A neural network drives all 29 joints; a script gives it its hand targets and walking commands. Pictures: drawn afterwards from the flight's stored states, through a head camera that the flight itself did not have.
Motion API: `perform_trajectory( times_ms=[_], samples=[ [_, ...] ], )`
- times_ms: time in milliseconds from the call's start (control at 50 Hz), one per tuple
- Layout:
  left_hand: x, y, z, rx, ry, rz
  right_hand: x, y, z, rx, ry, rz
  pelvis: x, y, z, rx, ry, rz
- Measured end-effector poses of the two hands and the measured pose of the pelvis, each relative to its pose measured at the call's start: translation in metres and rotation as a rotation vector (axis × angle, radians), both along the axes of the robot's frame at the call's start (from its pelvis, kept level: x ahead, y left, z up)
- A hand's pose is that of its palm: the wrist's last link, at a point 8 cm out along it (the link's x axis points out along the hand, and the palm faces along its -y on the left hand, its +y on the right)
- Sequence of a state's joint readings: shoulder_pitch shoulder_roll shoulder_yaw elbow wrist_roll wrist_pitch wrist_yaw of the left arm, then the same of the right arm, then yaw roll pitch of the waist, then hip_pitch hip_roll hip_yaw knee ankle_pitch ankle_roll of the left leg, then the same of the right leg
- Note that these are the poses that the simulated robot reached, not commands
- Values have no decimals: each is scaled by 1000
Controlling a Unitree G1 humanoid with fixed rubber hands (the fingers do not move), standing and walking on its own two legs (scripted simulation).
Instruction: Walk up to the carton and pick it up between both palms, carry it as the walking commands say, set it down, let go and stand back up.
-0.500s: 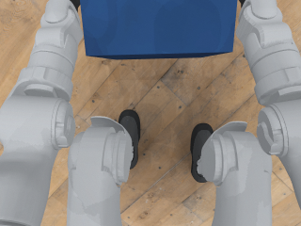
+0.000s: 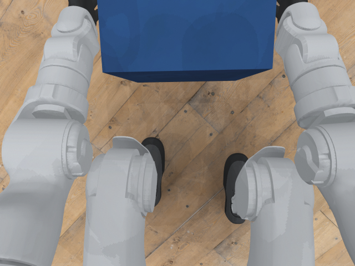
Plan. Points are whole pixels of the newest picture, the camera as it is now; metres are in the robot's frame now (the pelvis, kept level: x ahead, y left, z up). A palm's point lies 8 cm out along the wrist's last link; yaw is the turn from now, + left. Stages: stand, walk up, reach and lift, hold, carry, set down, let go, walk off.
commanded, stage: reach and lift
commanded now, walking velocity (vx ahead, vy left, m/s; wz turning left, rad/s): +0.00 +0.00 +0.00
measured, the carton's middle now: (185, 28) +0.53 +0.06 -0.23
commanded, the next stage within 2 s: none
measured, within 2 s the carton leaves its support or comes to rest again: leaves its support in 0.18 s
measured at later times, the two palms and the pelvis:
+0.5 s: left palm out of the picture +0.53 +0.24 -0.11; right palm out of the picture +0.56 -0.10 -0.11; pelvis +0.00 +0.00 +0.02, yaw +0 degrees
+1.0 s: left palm out of the picture +0.53 +0.24 -0.05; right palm out of the picture +0.55 -0.10 -0.05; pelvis +0.01 +0.01 +0.06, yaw +0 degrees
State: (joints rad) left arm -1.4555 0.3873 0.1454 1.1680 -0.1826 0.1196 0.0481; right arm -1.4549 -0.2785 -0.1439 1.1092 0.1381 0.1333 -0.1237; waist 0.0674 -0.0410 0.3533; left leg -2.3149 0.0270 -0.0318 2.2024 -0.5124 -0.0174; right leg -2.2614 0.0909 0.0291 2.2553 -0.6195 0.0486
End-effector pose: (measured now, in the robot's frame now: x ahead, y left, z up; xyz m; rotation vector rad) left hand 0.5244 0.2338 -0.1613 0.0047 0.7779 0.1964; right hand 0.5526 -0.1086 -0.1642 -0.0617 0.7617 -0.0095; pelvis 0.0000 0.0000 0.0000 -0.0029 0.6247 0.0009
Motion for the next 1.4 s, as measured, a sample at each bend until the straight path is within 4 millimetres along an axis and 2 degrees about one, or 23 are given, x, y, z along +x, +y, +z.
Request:
perform_trajectory(
  times_ms=[140,220,360,500,740,960,1400],
  samples=[
    [-3,1,0,-3,2,1,-3,0,0,5,1,-7,1,0,0,-1,2,-2],
    [0,1,7,-1,-13,-1,-3,0,5,9,-14,-13,1,1,1,-2,8,-2],
    [8,2,35,-6,-54,4,3,1,32,17,-53,-24,1,1,7,-7,29,5],
    [4,6,55,-6,-61,11,4,5,57,14,-60,-23,0,0,18,-16,75,13],
    [3,8,84,-13,-71,15,3,6,89,18,-70,-37,2,4,41,-32,142,23],
    [2,7,103,-11,-77,18,3,6,108,25,-76,-43,5,6,57,-37,190,27],
    [-18,1,180,-20,-75,32,-17,-1,184,36,-73,-53,3,3,107,-29,215,32]
  ],
)
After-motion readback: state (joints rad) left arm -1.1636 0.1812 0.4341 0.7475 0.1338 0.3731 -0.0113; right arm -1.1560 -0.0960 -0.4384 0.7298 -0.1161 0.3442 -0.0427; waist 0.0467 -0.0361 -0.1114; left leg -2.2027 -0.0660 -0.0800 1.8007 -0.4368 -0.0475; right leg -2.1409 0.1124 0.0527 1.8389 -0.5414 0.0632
